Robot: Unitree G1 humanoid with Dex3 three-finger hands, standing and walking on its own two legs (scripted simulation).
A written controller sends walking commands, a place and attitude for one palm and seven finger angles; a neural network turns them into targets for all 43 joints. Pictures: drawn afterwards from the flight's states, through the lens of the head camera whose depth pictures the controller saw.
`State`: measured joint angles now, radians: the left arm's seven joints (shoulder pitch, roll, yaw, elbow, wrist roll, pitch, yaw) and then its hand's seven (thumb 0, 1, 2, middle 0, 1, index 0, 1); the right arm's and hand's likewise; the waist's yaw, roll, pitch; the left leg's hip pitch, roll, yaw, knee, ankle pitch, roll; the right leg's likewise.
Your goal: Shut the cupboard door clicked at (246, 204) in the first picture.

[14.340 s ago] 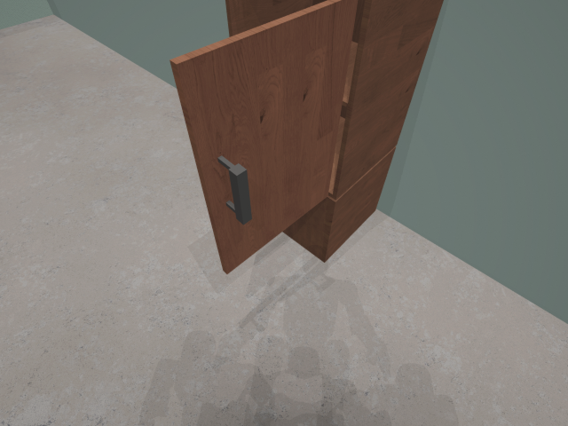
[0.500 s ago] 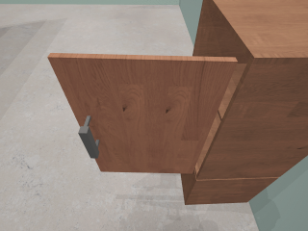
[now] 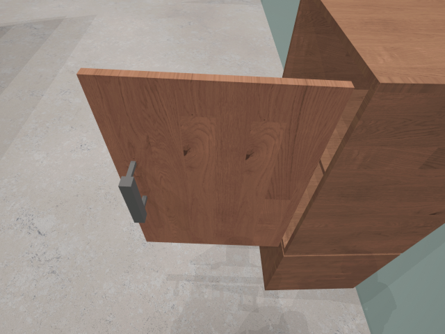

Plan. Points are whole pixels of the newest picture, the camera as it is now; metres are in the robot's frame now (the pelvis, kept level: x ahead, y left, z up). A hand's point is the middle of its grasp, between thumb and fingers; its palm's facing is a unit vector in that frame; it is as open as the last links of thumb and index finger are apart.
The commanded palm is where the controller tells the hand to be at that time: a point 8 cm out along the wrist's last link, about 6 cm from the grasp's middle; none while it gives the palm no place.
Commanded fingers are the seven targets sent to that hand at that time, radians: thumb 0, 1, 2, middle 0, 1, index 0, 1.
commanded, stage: shuffle to correct the standing spot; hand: left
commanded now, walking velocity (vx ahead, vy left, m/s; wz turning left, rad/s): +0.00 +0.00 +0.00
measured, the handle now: (136, 192) +0.39 +0.22 -0.02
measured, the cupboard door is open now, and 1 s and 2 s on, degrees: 87 87 87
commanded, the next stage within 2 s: come to a stop and stand still in 0.16 s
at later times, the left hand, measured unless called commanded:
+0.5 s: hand out of the picture -0.02 +0.16 -0.18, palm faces -0.01 -0.98 -0.20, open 7.4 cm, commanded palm none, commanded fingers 0.00 0.90 0.90 -0.20 -0.30 -0.20 -0.30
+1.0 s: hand out of the picture -0.02 +0.15 -0.18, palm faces +0.00 -0.98 -0.20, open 7.4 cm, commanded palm none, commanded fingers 0.00 0.90 0.90 -0.20 -0.30 -0.20 -0.30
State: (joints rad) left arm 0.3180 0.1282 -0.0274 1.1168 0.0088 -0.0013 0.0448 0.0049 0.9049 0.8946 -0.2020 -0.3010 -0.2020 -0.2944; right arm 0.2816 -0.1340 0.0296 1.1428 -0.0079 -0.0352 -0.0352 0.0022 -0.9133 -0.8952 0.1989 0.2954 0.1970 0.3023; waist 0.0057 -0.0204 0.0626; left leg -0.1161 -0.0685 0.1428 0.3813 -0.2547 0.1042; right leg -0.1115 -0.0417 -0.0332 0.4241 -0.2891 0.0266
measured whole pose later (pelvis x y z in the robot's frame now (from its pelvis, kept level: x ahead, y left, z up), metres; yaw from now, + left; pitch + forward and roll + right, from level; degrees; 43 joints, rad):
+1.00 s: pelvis -0.02 -0.02 +0.00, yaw +1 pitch +0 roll +1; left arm 0.31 0.16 -0.03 1.04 0.02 -0.01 0.04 0.01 0.90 0.89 -0.20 -0.30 -0.20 -0.29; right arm 0.28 -0.15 -0.01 1.07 -0.02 -0.01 -0.02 0.00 -0.91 -0.90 0.20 0.30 0.20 0.30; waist -0.01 -0.01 0.04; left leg -0.22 -0.05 0.12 0.46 -0.25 0.08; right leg -0.21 -0.03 -0.06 0.51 -0.31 -0.01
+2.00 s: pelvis -0.03 +0.00 -0.01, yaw +2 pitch +0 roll +0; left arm 0.49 0.20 -0.01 0.38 -0.09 0.04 0.10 0.02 0.91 0.89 -0.21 -0.31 -0.21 -0.30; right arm 0.37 -0.17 0.03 0.96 0.03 -0.21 -0.05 0.01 -0.91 -0.89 0.20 0.30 0.20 0.30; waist -0.02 -0.03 0.03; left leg -0.24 -0.07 0.12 0.48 -0.25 0.09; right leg -0.29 -0.03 -0.02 0.68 -0.33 -0.01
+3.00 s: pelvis -0.02 -0.03 -0.10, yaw +6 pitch +16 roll -3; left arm 0.49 0.26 0.13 -0.11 -0.31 -0.40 -0.30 0.02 0.90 0.90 -1.03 -1.21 -1.03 -1.20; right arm 0.24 -0.26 -0.02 0.49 0.04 -0.19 -0.04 0.01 -0.91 -0.90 0.20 0.30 0.20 0.30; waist 0.01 0.03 -0.16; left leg -0.92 -0.03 0.02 1.20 -0.56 0.08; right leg -0.91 0.05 -0.11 1.14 -0.51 -0.07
